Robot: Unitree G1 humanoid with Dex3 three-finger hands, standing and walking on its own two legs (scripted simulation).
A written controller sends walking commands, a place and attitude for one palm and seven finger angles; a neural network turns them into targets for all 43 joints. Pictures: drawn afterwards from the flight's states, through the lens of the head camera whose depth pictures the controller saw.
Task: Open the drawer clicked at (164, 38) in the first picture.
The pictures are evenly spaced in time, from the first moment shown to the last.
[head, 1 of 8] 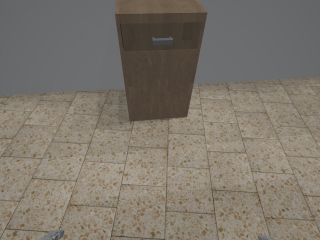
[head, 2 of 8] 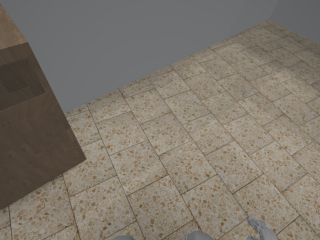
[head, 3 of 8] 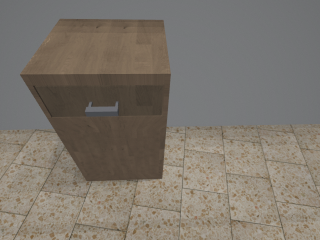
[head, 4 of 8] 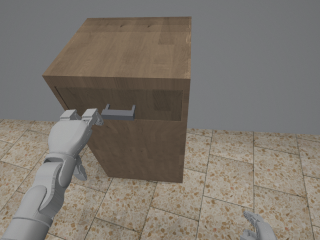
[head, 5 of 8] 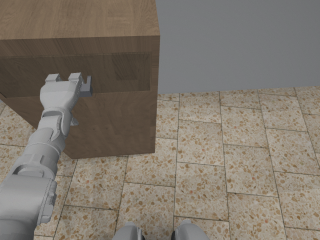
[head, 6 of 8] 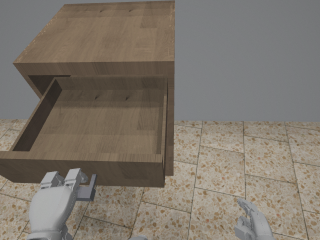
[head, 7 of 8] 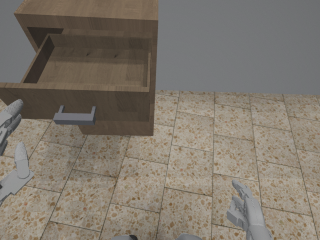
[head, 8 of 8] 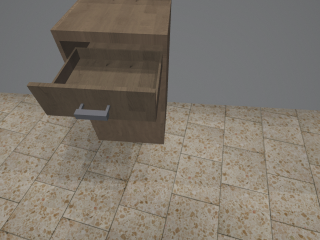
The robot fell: no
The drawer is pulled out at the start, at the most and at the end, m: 0.00 0.30 0.30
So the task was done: yes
